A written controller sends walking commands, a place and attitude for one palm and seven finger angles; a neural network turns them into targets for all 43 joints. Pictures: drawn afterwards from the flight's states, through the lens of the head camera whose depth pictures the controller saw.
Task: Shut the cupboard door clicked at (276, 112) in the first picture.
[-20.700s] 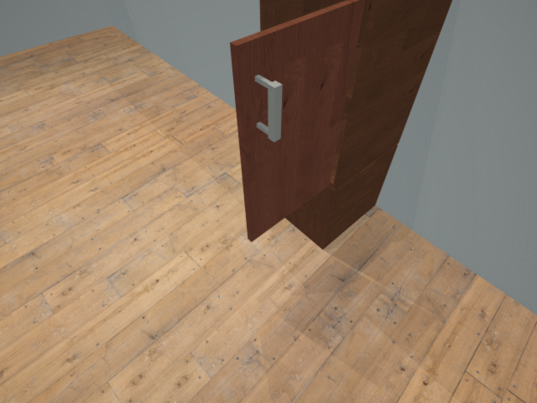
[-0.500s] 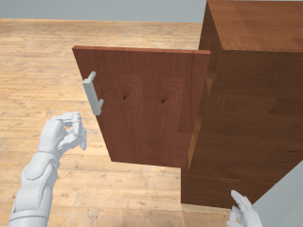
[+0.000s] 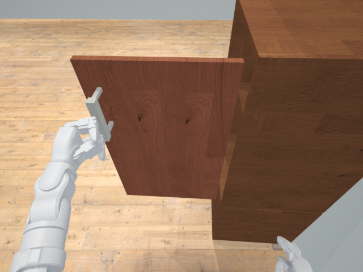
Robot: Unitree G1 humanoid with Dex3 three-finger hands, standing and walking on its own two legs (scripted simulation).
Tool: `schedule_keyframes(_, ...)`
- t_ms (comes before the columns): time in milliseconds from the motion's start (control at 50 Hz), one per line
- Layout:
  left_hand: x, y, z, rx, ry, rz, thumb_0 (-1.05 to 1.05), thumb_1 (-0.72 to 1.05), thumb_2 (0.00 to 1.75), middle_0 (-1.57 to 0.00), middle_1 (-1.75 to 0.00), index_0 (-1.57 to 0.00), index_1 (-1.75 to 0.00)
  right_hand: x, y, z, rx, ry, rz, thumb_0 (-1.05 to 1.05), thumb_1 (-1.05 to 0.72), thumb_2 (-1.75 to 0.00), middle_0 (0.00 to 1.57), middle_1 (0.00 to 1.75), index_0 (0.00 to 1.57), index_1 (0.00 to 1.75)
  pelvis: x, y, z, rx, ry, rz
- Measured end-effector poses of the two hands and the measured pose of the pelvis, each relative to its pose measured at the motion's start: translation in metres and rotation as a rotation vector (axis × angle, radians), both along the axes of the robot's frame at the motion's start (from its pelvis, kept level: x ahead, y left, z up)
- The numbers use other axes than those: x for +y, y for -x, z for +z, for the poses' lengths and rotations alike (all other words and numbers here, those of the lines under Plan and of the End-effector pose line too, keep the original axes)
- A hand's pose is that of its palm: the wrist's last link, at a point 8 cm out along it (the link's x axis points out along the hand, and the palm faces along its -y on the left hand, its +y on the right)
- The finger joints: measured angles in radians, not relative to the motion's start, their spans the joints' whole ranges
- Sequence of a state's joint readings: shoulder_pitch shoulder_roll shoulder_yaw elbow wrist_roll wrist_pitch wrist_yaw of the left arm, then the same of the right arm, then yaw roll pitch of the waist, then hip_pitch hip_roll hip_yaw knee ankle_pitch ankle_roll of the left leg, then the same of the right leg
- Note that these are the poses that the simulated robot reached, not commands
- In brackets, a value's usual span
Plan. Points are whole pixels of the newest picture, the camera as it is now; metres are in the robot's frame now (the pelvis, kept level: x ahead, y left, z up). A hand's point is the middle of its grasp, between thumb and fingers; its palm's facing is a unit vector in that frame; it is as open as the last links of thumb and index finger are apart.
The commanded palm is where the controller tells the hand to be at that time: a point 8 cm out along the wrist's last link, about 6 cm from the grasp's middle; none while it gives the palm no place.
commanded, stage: bring the fist close to the handle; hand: left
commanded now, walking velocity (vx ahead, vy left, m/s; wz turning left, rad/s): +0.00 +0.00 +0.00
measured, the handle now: (102, 115) +0.43 +0.22 +0.12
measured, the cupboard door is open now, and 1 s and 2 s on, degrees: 90 84 69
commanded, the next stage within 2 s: push the door shut along its arc in 0.26 s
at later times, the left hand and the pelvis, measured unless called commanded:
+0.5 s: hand (97, 146) +0.34 +0.20 +0.13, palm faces +0.03 -1.00 -0.04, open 3.1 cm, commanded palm +0.32 +0.24 +0.13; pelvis +0.00 +0.00 +0.00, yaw +1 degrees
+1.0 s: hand (105, 127) +0.39 +0.20 +0.13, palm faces -0.10 -0.99 -0.04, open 3.3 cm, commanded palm +0.39 +0.22 +0.13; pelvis -0.02 +0.01 -0.01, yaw +1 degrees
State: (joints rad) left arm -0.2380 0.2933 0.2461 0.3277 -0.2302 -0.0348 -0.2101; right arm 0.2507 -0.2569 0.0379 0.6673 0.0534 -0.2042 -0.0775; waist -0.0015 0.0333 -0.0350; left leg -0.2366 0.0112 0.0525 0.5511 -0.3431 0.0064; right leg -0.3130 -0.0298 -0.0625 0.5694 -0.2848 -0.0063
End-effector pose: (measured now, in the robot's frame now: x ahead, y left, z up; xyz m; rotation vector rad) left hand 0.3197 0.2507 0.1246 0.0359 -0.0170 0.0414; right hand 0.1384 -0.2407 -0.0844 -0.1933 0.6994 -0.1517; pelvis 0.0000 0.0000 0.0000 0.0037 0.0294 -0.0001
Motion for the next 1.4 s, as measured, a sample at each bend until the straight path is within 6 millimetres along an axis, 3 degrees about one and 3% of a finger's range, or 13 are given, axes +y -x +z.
schedule_keyframes(440,0.003,0.008,0.002,-0.008,-0.003,0.002,0.02,0.9,0.9,-1.31,-1.5,-1.3,-1.5,0.005,-0.008,0.004,-0.02,-0.01,0.015,0.01,-0.9,-0.9,0.2,0.3,0.21,0.3,0.001,0.002,0.001,-0.013,0.002,0.005)
schedule_keyframes(580,0.001,-0.006,0.004,0.004,-0.005,-0.04,0.02,0.9,0.9,-1.31,-1.5,-1.31,-1.5,0.004,-0.003,0.001,-0.001,0.005,0.015,0.01,-0.9,-0.9,0.2,0.3,0.21,0.3,0.001,0.007,0.0,-0.014,0.002,0.013)
schedule_keyframes(1040,0.0,-0.061,0.006,0.035,-0.013,-0.151,0.01,0.98,1.0,-1.3,-1.5,-1.3,-1.5,-0.014,0.071,-0.024,0.225,0.057,-0.048,0.01,-0.9,-0.9,0.2,0.3,0.21,0.3,0.007,0.018,-0.006,0.044,0.005,0.027)
schedule_keyframes(1140,-0.009,-0.076,0.008,0.042,-0.024,-0.193,0.02,1.02,1.02,-1.3,-1.5,-1.3,-1.5,-0.013,0.084,-0.028,0.262,0.058,-0.05,0.01,-0.9,-0.9,0.2,0.3,0.21,0.3,0.009,0.02,-0.008,0.065,0.005,0.029)
schedule_keyframes(1300,-0.035,-0.108,0.005,0.054,-0.002,-0.26,0.02,0.95,0.94,-1.3,-1.5,-1.3,-1.5,-0.013,0.105,-0.032,0.31,0.055,-0.087,0.01,-0.9,-0.9,0.2,0.3,0.21,0.3,0.01,0.021,-0.011,0.106,0.002,0.014)
schedule_keyframes(1400,-0.04,-0.124,0.005,0.056,-0.007,-0.279,0.02,0.92,0.92,-1.3,-1.5,-1.3,-1.5,-0.017,0.124,-0.034,0.355,0.059,-0.126,0.01,-0.9,-0.9,0.2,0.3,0.21,0.3,0.01,0.02,-0.013,0.132,0.003,0.005)
